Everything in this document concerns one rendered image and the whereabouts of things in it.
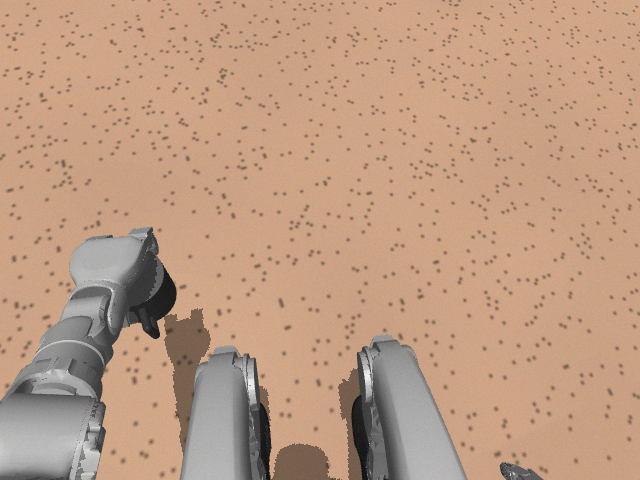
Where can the left robot hand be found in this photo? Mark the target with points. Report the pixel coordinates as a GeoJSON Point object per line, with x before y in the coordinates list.
{"type": "Point", "coordinates": [120, 260]}

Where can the right robot foot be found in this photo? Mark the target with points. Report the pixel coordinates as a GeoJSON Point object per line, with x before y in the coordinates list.
{"type": "Point", "coordinates": [360, 437]}

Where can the mug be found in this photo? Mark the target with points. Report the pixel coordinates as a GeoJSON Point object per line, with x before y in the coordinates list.
{"type": "Point", "coordinates": [152, 296]}

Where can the right robot hand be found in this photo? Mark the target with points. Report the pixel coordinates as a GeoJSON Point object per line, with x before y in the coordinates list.
{"type": "Point", "coordinates": [513, 472]}

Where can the left robot arm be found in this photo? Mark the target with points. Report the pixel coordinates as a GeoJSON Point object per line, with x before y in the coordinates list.
{"type": "Point", "coordinates": [51, 417]}

